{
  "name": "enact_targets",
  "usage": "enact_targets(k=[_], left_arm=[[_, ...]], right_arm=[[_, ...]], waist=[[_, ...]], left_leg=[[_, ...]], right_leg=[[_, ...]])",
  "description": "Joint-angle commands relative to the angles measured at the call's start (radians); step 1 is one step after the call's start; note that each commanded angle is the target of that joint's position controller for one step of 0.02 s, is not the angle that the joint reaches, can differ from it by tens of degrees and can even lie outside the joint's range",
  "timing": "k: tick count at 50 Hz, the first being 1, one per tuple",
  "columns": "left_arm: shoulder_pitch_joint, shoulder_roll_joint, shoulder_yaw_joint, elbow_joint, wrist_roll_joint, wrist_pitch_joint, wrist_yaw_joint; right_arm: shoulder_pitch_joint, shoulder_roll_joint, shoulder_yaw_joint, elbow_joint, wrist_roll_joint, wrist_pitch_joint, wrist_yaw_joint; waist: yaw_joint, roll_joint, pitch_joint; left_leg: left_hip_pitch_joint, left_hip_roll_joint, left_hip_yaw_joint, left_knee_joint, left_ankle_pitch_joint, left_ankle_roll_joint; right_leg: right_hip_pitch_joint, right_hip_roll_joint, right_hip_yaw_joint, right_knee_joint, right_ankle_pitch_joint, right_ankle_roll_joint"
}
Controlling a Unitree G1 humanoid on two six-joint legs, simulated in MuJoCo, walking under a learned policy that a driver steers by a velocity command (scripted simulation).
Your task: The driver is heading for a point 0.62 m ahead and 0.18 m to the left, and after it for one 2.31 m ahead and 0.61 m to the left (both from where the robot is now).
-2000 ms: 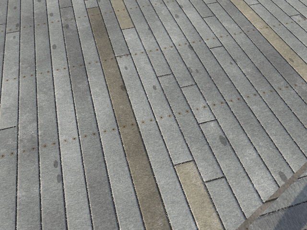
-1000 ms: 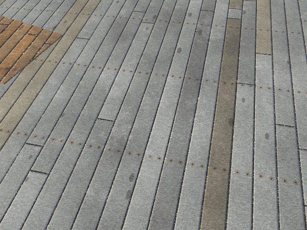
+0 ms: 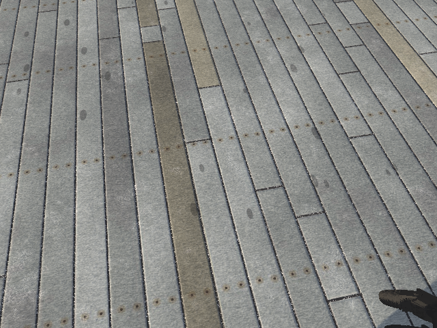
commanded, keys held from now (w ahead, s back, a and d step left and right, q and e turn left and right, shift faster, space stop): q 0.20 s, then w+q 0.12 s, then q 0.68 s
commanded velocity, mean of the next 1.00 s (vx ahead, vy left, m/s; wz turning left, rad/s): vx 0.07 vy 0.00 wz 0.40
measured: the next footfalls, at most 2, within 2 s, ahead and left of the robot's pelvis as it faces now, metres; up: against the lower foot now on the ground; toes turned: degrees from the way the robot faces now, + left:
right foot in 0.32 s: +0.10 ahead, -0.13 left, +0.00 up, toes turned +11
left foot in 0.72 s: +0.17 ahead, +0.15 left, +0.00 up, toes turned +22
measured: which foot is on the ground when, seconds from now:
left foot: down 0.00-0.34, up 0.36-0.70, down 0.72-1.00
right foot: up 0.00-0.30, down 0.32-0.74, up 0.76-1.00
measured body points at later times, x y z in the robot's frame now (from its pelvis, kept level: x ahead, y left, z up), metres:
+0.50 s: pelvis +0.08 -0.02 +0.02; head +0.11 -0.04 +0.47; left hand +0.11 +0.28 -0.08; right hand +0.29 -0.27 -0.08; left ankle +0.09 +0.13 -0.65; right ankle +0.06 -0.14 -0.72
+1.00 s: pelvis +0.15 +0.03 +0.01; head +0.19 +0.06 +0.46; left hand +0.15 +0.35 -0.09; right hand +0.43 -0.15 -0.07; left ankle +0.14 +0.13 -0.72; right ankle +0.26 -0.10 -0.68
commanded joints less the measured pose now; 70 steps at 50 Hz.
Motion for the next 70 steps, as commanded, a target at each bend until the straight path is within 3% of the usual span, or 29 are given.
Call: enact_targets(k=[1,2,3,6,10,15,16,17,18,19,21,23,27,33,36,37,38,39,41,44,50,56,57,58,59,60,62,66,70], left_arm=[[0.228,0.064,-0.006,-0.032,0.014,-0.016,-0.013],[0.141,0.116,0.009,-0.018,0.004,0.001,-0.014],[0.053,0.123,0.013,-0.033,0.01,0.013,-0.011],[-0.034,0.086,0.011,-0.058,0.008,0.028,-0.01],[-0.041,0.053,0.003,-0.047,0.007,0.008,0.001],[-0.01,0.039,0.005,-0.041,0.012,-0.031,-0.026],[0.047,0.065,0.012,-0.031,0.017,-0.042,-0.023],[0.108,0.149,0.032,-0.021,0.037,-0.047,-0.016],[0.034,0.192,0.041,-0.038,0.056,-0.056,-0.024],[-0.046,0.139,0.026,-0.067,0.057,-0.068,-0.017],[-0.121,0.079,0.009,-0.088,0.024,-0.074,-0.006],[-0.11,0.082,0.008,-0.083,0.015,-0.069,-0.003],[-0.049,0.114,0.024,-0.065,0.011,-0.038,0.003],[-0.054,0.171,0.045,-0.06,-0.017,-0.025,-0.011],[-0.045,0.13,0.034,-0.051,-0.031,-0.049,-0.019],[-0.036,0.05,0.005,-0.093,0.03,-0.057,-0.024],[-0.021,0.053,-0.004,-0.117,0.04,-0.067,-0.028],[-0.087,0.125,0.014,-0.108,0.015,-0.062,-0.032],[-0.117,0.117,0.017,-0.098,0.01,-0.048,-0.017],[-0.084,0.099,0.015,-0.091,0.023,-0.033,-0.009],[-0.126,0.058,-0.004,-0.107,0.015,-0.035,-0.019],[-0.092,0.062,0.004,-0.117,0.019,-0.057,-0.043],[-0.09,0.129,0.013,-0.138,0.041,-0.057,-0.037],[-0.126,0.161,0.018,-0.124,0.068,-0.052,-0.04],[-0.139,0.105,0.005,-0.143,0.063,-0.058,-0.043],[-0.148,0.096,0.002,-0.141,0.051,-0.06,-0.042],[-0.186,0.078,-0.004,-0.136,0.02,-0.062,-0.038],[-0.183,0.041,-0.014,-0.117,0.018,-0.044,-0.036],[-0.13,0.048,-0.015,-0.086,0.0,-0.027,-0.038]], right_arm=[[0.157,-0.101,-0.02,-0.008,0.006,-0.005,-0.002],[0.09,-0.049,-0.003,-0.02,0.032,0.0,0.006],[0.057,-0.048,0.002,-0.018,0.034,0.014,0.014],[0.02,-0.148,-0.027,-0.023,0.032,0.053,0.007],[0.058,-0.188,-0.05,-0.027,0.039,0.071,-0.016],[0.045,-0.169,-0.048,-0.032,0.065,0.103,-0.047],[0.04,-0.14,-0.04,-0.039,0.062,0.101,-0.047],[-0.006,-0.072,-0.023,-0.075,0.062,0.094,-0.047],[0.001,-0.094,-0.032,-0.095,0.056,0.078,-0.044],[0.043,-0.147,-0.05,-0.08,0.046,0.071,-0.04],[0.147,-0.153,-0.062,-0.022,0.044,0.082,-0.035],[0.139,-0.12,-0.054,-0.029,0.044,0.093,-0.026],[0.03,-0.072,-0.028,-0.097,0.054,0.108,0.0],[0.009,-0.105,-0.037,-0.144,0.055,0.111,0.034],[0.21,-0.183,-0.079,-0.096,0.044,0.108,0.016],[0.284,-0.295,-0.101,-0.103,0.039,0.109,-0.01],[0.247,-0.338,-0.1,-0.13,0.016,0.097,-0.008],[0.227,-0.25,-0.079,-0.13,0.026,0.088,-0.001],[0.132,-0.19,-0.061,-0.118,0.048,0.083,-0.009],[0.063,-0.198,-0.061,-0.126,0.036,0.1,-0.025],[0.074,-0.217,-0.071,-0.11,0.043,0.118,-0.046],[0.102,-0.144,-0.035,-0.089,0.045,0.128,-0.042],[0.156,-0.09,-0.017,-0.084,0.027,0.124,-0.043],[0.154,-0.101,-0.023,-0.107,0.034,0.114,-0.045],[0.145,-0.182,-0.046,-0.09,0.026,0.109,-0.052],[0.141,-0.213,-0.062,-0.075,0.039,0.112,-0.052],[0.17,-0.169,-0.059,-0.039,0.035,0.13,-0.059],[0.143,-0.057,-0.018,-0.032,0.038,0.131,-0.048],[0.173,-0.057,-0.015,0.001,0.04,0.124,-0.038]], waist=[[0.006,0.21,-0.391],[-0.014,0.123,-0.245],[-0.027,0.093,-0.176],[-0.022,0.125,-0.057],[-0.043,0.152,-0.132],[0.013,0.157,-0.114],[0.043,0.111,-0.107],[0.061,-0.101,-0.081],[0.025,-0.233,0.002],[-0.02,-0.178,0.029],[-0.062,-0.127,0.006],[-0.05,-0.117,0.001],[0.004,-0.123,-0.008],[0.0,-0.151,-0.043],[-0.109,-0.062,-0.159],[-0.106,0.183,-0.251],[-0.09,0.281,-0.375],[-0.136,0.133,-0.328],[-0.079,0.051,-0.171],[-0.03,0.104,-0.133],[-0.054,0.14,-0.151],[-0.034,0.141,-0.139],[-0.066,-0.032,-0.154],[-0.108,-0.273,-0.096],[-0.066,-0.224,-0.095],[-0.064,-0.174,-0.076],[-0.077,-0.128,-0.059],[-0.058,-0.17,-0.089],[-0.059,-0.171,-0.103]], left_leg=[[0.583,0.474,-0.62,-0.049,0.535,0.344],[0.477,0.391,-0.52,-0.079,0.304,0.295],[0.401,0.326,-0.45,-0.107,0.156,0.244],[0.208,0.221,-0.363,-0.174,-0.018,0.176],[0.237,0.213,-0.376,-0.177,-0.017,0.192],[0.004,0.134,-0.371,-0.213,-0.553,0.124],[-0.116,0.092,-0.334,-0.135,-0.592,0.072],[-0.261,-0.012,-0.164,0.129,-0.562,0.006],[-0.335,-0.034,-0.108,0.332,-0.502,-0.004],[-0.314,0.019,-0.139,0.447,-0.448,-0.014],[-0.295,0.038,-0.111,0.555,-0.349,-0.053],[-0.28,0.057,-0.062,0.615,-0.291,-0.096],[-0.242,0.09,0.013,0.457,-0.222,-0.128],[-0.053,0.065,0.097,0.202,-0.227,-0.057],[0.329,0.021,0.066,-0.076,0.083,0.044],[0.621,0.284,-0.282,-0.027,0.542,0.157],[0.661,0.494,-0.617,-0.058,0.542,0.405],[0.597,0.439,-0.499,-0.089,0.435,0.38],[0.417,0.311,-0.331,-0.104,0.255,0.256],[0.222,0.235,-0.265,-0.13,0.252,0.23],[0.158,0.204,-0.323,-0.113,0.054,0.208],[0.127,0.155,-0.364,0.014,-0.053,0.104],[0.059,0.069,-0.269,0.174,-0.263,0.034],[-0.048,-0.042,-0.136,0.277,-0.514,-0.016],[-0.038,-0.001,-0.149,0.46,-0.58,-0.058],[-0.059,-0.004,-0.147,0.563,-0.545,-0.071],[-0.071,0.014,-0.152,0.614,-0.463,-0.106],[0.063,0.054,-0.037,0.34,-0.42,-0.134],[0.242,0.047,0.008,-0.09,-0.172,-0.1]], right_leg=[[-0.273,-0.032,0.073,0.469,-0.211,0.095],[-0.305,-0.082,0.029,0.492,-0.154,0.13],[-0.331,-0.102,-0.034,0.466,-0.105,0.148],[-0.258,-0.114,-0.118,0.233,-0.065,0.155],[-0.172,-0.086,-0.136,0.068,0.045,0.135],[0.069,-0.075,-0.203,-0.187,0.219,0.061],[0.182,-0.148,-0.148,-0.255,0.165,0.024],[0.202,-0.351,0.106,-0.382,-0.074,-0.067],[0.092,-0.503,0.348,-0.484,-0.076,-0.162],[0.049,-0.501,0.298,-0.467,0.059,-0.174],[0.09,-0.415,0.109,-0.421,0.313,-0.115],[0.087,-0.387,-0.03,-0.394,0.634,-0.11],[0.123,-0.365,-0.163,-0.37,0.735,-0.123],[0.108,-0.411,-0.225,-0.267,0.832,-0.105],[-0.023,-0.317,-0.338,0.082,0.861,0.007],[-0.344,-0.23,-0.356,0.4,0.172,0.089],[-0.517,-0.093,-0.206,0.624,-0.228,0.128],[-0.545,-0.149,-0.125,0.67,-0.17,0.129],[-0.539,-0.193,-0.133,0.551,-0.029,0.119],[-0.396,-0.161,-0.16,0.415,0.075,0.144],[-0.285,-0.117,-0.148,0.142,0.167,0.151],[-0.045,-0.151,-0.154,-0.253,0.367,0.077],[0.032,-0.345,0.036,-0.324,0.495,0.015],[-0.038,-0.48,0.234,-0.365,0.578,-0.149],[-0.074,-0.507,0.271,-0.388,0.524,-0.227],[-0.075,-0.467,0.214,-0.379,0.494,-0.213],[-0.057,-0.395,0.106,-0.351,0.483,-0.157],[-0.02,-0.303,-0.043,-0.305,0.618,-0.125],[-0.01,-0.297,-0.022,-0.258,0.619,-0.114]])
Keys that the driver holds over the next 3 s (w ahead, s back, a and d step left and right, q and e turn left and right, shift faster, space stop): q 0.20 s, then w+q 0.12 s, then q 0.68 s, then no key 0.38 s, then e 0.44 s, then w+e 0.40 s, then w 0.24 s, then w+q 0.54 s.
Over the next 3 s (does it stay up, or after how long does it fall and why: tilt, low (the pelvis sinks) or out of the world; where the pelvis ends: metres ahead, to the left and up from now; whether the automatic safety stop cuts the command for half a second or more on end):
stays up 0.61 0.06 0.01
